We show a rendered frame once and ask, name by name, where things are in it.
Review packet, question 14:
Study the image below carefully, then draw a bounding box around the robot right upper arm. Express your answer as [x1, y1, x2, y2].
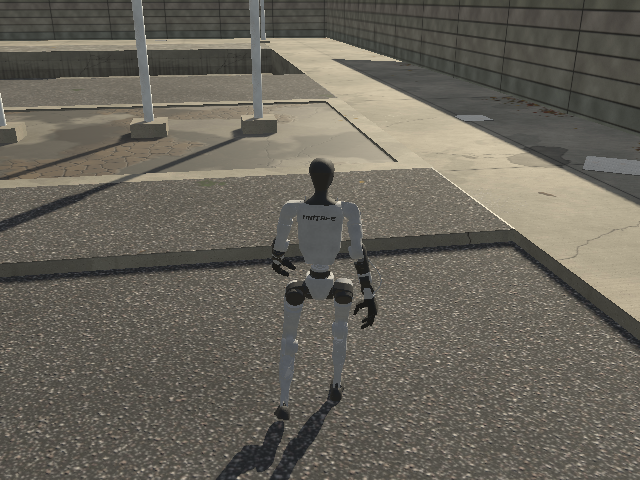
[341, 201, 364, 259]

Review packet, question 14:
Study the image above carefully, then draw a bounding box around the robot torso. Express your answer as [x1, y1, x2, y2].
[297, 196, 344, 300]

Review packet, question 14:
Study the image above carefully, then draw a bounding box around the robot left upper arm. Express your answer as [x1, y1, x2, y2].
[273, 200, 301, 252]

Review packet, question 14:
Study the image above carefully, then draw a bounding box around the robot left hand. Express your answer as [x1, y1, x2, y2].
[272, 258, 296, 277]

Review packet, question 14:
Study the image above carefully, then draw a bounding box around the robot left foot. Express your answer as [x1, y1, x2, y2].
[274, 403, 290, 420]

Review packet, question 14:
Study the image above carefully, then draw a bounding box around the robot right forearm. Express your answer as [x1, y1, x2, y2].
[354, 244, 376, 299]

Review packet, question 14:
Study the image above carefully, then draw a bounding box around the robot right hand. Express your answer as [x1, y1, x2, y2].
[353, 295, 378, 329]

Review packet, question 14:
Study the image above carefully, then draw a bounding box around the robot left forearm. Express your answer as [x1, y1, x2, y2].
[271, 237, 285, 265]

